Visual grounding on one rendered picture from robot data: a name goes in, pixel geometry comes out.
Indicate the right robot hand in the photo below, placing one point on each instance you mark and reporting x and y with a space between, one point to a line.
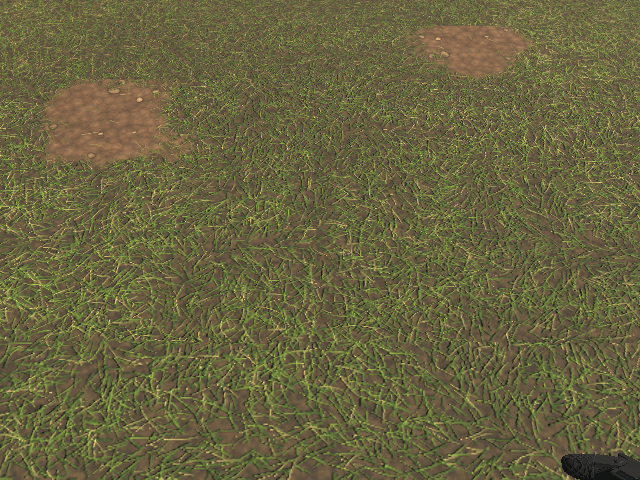
601 467

